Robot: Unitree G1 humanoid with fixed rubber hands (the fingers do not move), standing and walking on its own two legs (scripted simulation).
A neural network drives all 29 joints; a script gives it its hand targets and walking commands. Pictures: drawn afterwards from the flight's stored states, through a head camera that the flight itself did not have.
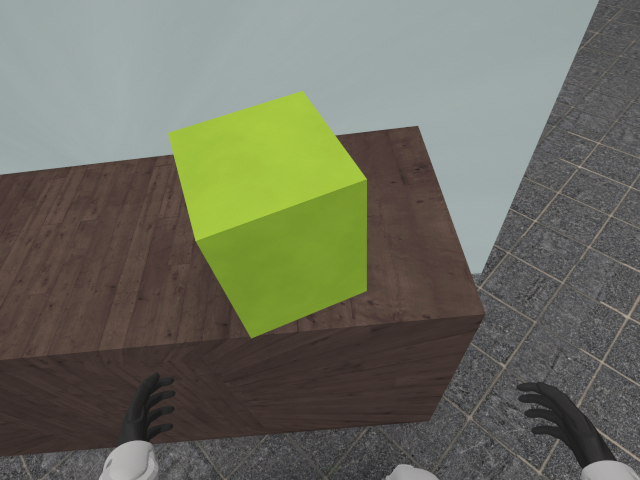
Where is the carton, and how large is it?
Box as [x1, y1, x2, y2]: [168, 91, 366, 337]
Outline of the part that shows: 302,91 168,133 195,240 251,337 366,290 366,178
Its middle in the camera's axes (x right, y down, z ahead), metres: -0.06 -0.03 +0.58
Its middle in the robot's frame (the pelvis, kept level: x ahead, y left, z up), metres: +0.46 +0.11 +0.04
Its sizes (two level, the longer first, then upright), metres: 0.210 0.200 0.250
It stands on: a pedestal, 0.68 m high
